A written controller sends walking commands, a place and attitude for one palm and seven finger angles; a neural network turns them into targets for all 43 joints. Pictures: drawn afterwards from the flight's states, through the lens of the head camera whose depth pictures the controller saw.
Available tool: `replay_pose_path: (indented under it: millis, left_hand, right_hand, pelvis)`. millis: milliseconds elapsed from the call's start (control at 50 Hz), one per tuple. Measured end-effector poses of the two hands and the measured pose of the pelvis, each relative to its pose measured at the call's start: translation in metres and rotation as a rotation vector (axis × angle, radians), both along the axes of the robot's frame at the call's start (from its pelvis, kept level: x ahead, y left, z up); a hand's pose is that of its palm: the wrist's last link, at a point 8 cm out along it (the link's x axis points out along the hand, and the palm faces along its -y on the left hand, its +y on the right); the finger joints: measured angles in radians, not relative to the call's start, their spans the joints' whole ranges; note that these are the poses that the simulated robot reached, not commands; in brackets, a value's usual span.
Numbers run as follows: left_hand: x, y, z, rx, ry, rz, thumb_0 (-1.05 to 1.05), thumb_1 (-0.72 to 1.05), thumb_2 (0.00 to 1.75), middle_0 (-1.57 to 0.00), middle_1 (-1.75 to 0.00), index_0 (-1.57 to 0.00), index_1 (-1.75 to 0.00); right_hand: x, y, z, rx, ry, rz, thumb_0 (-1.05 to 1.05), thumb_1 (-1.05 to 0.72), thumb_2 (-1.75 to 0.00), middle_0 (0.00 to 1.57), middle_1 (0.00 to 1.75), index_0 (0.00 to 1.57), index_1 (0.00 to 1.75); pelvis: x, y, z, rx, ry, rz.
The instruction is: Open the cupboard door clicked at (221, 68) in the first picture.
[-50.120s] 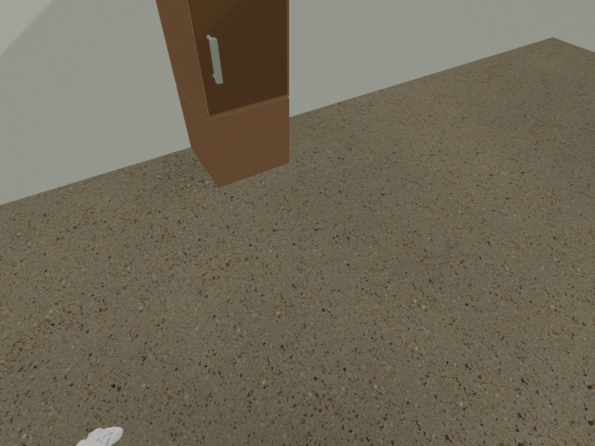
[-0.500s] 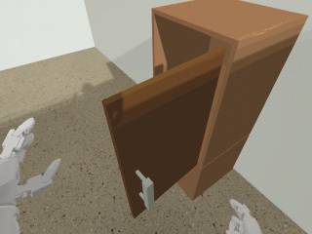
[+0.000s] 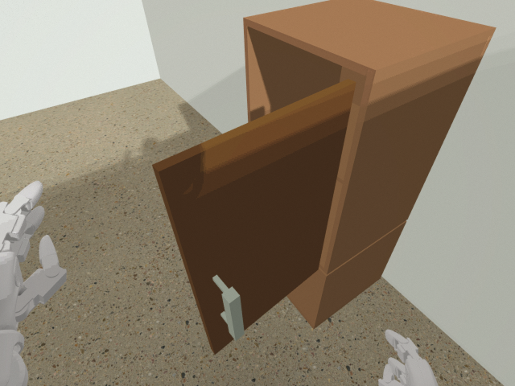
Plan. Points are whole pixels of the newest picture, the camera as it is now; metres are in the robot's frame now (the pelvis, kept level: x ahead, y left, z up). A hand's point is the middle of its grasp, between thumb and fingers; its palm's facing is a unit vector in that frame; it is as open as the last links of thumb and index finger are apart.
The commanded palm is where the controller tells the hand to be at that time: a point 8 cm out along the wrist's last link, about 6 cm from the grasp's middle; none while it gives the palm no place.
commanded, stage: step back with the hand held close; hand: left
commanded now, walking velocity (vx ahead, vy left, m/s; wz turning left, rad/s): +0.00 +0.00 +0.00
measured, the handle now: (227, 307) +0.30 +0.11 -0.11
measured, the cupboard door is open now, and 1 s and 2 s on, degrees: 95 95 95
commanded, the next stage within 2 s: stop stepping back and stand still in 1.34 s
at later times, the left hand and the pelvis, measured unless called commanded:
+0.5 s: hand (54, 281) +0.18 +0.27 +0.16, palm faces +0.36 -0.78 -0.51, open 7.4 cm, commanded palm +0.11 +0.31 +0.18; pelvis -0.03 +0.01 +0.00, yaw -2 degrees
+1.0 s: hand out of the picture +0.09 +0.28 +0.16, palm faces +0.44 -0.80 -0.42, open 7.4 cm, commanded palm +0.02 +0.32 +0.18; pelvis -0.12 +0.02 -0.01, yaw +1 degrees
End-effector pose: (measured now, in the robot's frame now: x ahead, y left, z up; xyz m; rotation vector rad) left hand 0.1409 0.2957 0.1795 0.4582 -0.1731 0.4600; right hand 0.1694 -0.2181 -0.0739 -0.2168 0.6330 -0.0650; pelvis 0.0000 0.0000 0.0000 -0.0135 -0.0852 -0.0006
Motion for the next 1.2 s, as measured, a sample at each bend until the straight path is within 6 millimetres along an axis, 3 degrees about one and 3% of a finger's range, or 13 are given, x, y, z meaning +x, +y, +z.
replay_pose_path:
  millis: [200, 320, 440, 640, 860, 1020, 1200]
  left_hand:
    - [0.006, 0.003, 0.000, 0.044, 0.007, 0.017, 0.02, 0.89, 0.90, -0.21, -0.30, -0.21, -0.30]
    - [0.011, -0.003, -0.009, 0.059, 0.048, -0.048, 0.02, 0.89, 0.90, -0.21, -0.30, -0.21, -0.30]
    - [0.005, 0.000, -0.002, 0.122, 0.043, -0.117, 0.02, 0.89, 0.90, -0.21, -0.30, -0.22, -0.30]
    - [-0.035, 0.023, -0.006, 0.135, -0.001, -0.077, 0.02, 0.89, 0.90, -0.21, -0.30, -0.22, -0.30]
    - [-0.081, 0.028, -0.010, 0.085, -0.071, 0.028, 0.02, 0.89, 0.90, -0.21, -0.30, -0.22, -0.30]
    - [-0.096, 0.022, -0.002, 0.111, -0.112, -0.105, 0.02, 0.89, 0.90, -0.21, -0.30, -0.22, -0.30]
    - [-0.126, 0.055, -0.001, 0.188, -0.052, -0.069, 0.02, 0.89, 0.90, -0.22, -0.30, -0.22, -0.30]
  right_hand:
    - [-0.003, -0.007, -0.001, 0.003, 0.023, -0.014, 0.01, -0.90, -0.90, 0.20, 0.30, 0.21, 0.30]
    - [-0.021, -0.023, 0.000, -0.042, 0.072, -0.082, 0.01, -0.90, -0.90, 0.20, 0.30, 0.21, 0.30]
    - [-0.043, -0.029, 0.003, -0.066, 0.103, -0.152, 0.01, -0.90, -0.90, 0.20, 0.30, 0.21, 0.30]
    - [-0.078, -0.010, 0.007, -0.102, 0.079, -0.144, 0.01, -0.90, -0.90, 0.20, 0.30, 0.21, 0.30]
    - [-0.114, 0.010, -0.016, -0.076, 0.133, -0.068, 0.01, -0.90, -0.90, 0.20, 0.30, 0.21, 0.30]
    - [-0.137, 0.004, -0.004, -0.079, 0.111, -0.097, 0.01, -0.90, -0.90, 0.20, 0.30, 0.21, 0.30]
    - [-0.163, 0.011, 0.008, -0.147, 0.115, -0.088, 0.01, -0.90, -0.90, 0.20, 0.30, 0.21, 0.30]
  pelvis:
    - [-0.006, -0.006, 0.001, -0.006, 0.025, -0.002]
    - [-0.013, -0.001, 0.000, -0.001, 0.063, -0.014]
    - [-0.025, 0.007, -0.002, 0.007, 0.076, -0.024]
    - [-0.058, 0.022, -0.008, 0.005, 0.064, -0.027]
    - [-0.092, 0.019, -0.014, -0.015, 0.078, 0.016]
    - [-0.118, 0.023, -0.012, -0.036, 0.078, 0.021]
    - [-0.147, 0.035, -0.007, -0.080, 0.107, 0.029]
